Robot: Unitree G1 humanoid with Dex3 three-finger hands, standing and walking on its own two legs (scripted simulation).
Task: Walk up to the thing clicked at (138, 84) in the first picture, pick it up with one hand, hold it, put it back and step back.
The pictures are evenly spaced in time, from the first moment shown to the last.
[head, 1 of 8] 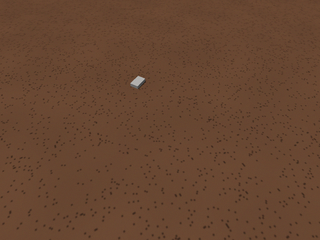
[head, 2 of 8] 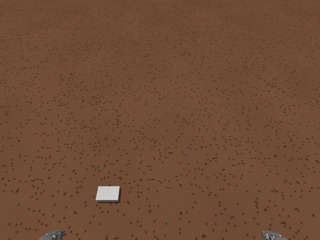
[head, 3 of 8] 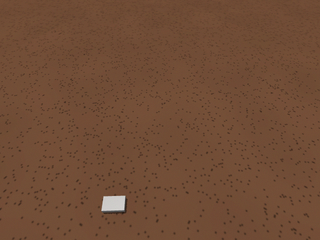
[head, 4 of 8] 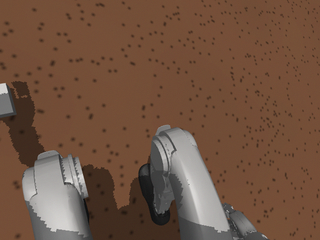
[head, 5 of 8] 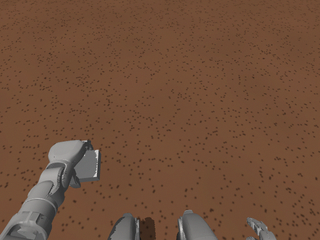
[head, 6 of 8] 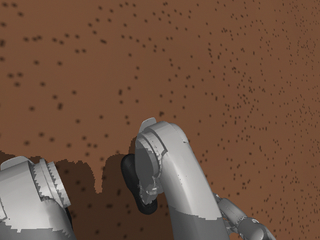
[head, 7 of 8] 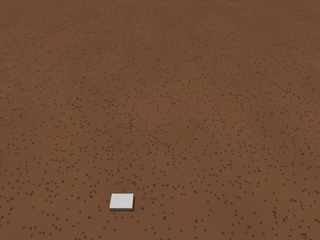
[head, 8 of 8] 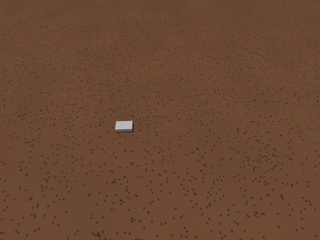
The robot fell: no
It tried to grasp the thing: yes
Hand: left
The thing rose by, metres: 0.70
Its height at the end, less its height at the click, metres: +0.00
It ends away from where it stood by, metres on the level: 0.01
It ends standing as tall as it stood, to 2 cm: yes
